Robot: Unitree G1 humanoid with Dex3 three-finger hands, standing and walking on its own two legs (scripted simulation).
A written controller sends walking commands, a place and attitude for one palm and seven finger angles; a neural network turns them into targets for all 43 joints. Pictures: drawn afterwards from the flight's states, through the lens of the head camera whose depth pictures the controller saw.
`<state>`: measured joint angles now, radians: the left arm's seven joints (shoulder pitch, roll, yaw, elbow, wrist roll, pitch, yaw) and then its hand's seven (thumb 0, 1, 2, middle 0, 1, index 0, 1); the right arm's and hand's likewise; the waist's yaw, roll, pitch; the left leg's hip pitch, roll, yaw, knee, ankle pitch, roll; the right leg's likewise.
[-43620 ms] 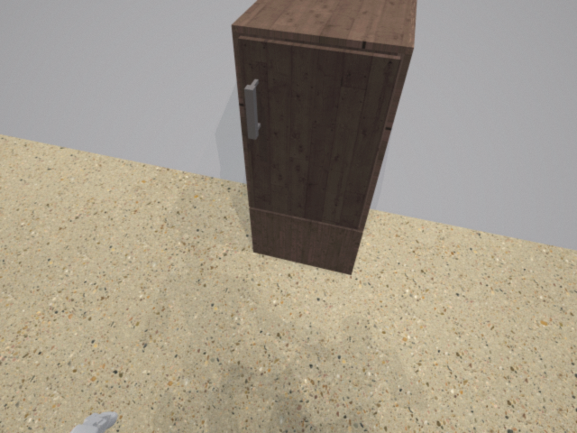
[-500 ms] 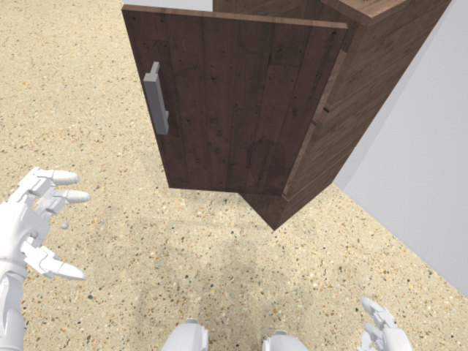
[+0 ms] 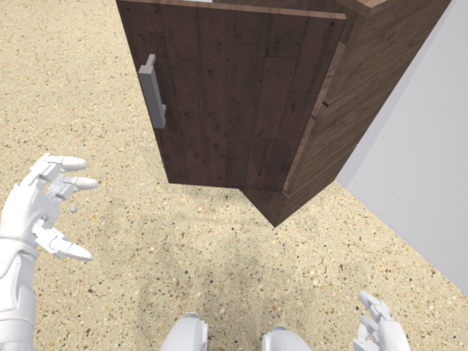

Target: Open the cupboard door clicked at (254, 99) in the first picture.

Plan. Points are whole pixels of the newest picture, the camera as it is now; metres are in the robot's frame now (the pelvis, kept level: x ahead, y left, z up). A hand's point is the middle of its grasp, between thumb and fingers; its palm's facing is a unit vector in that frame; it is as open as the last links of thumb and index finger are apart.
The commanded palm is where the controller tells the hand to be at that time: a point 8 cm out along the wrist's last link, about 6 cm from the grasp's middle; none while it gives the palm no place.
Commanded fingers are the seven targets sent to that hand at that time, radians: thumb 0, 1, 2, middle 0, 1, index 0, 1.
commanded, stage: move the hooked fingers beside the handle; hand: left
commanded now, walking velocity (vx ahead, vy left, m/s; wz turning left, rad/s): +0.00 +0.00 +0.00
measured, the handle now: (155, 93) +0.59 +0.20 +0.04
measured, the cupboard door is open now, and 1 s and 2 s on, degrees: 47 47 47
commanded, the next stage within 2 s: none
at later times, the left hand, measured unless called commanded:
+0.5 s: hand (95, 162) +0.41 +0.27 +0.05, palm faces -0.02 -1.00 -0.02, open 14.0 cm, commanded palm +0.39 +0.32 +0.06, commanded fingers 0.00 -0.50 0.30 -0.30 -1.20 -0.30 -1.20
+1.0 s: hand (109, 128) +0.48 +0.27 +0.05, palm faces -0.01 -1.00 -0.02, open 14.0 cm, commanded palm +0.47 +0.31 +0.05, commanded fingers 0.00 -0.50 0.30 -0.30 -1.20 -0.30 -1.20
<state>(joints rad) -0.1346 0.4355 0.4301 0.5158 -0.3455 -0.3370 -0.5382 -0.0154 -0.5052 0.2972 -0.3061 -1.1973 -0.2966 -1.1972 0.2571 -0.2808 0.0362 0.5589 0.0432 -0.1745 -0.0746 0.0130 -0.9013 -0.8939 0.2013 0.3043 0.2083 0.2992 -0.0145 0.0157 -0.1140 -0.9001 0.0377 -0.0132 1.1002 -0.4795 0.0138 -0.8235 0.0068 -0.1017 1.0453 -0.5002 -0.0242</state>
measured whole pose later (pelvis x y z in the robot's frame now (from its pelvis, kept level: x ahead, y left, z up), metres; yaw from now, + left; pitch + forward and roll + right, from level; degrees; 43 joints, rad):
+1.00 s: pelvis +0.00 +0.02 -0.01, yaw -2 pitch +23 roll -4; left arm -0.79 0.63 0.49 1.12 -0.15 -0.40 -0.45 -0.02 -0.50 0.30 -0.31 -1.20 -0.30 -1.20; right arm 0.34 -0.28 0.05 0.63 0.01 0.01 -0.04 0.01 -0.90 -0.89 0.20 0.30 0.21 0.30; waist -0.14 0.01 -0.11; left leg -1.07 0.05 0.01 1.15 -0.49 0.04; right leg -0.99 0.01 -0.07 1.08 -0.48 0.00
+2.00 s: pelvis +0.00 +0.02 -0.02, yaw -4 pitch +27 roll -6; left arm -1.00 0.76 0.50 1.24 -0.07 -0.35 -0.43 -0.02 -0.50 0.30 -0.30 -1.20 -0.30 -1.20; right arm 0.37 -0.28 0.07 0.59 -0.01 0.09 -0.02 0.00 -0.90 -0.89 0.20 0.30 0.21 0.30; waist -0.21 0.02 -0.10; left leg -1.17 0.07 -0.01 1.19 -0.50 0.04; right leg -1.08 0.04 -0.09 1.08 -0.48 0.00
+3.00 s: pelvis +0.00 +0.02 -0.02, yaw -3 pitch +26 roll -5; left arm -0.97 0.64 0.45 1.20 -0.08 -0.38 -0.33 -0.02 -0.50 0.30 -0.30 -1.20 -0.30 -1.20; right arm 0.39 -0.26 0.07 0.61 -0.02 0.09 0.00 0.00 -0.90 -0.89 0.20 0.30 0.21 0.30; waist -0.20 0.03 -0.11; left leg -1.14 0.06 0.00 1.18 -0.50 0.04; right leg -1.06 0.03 -0.08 1.08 -0.48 0.00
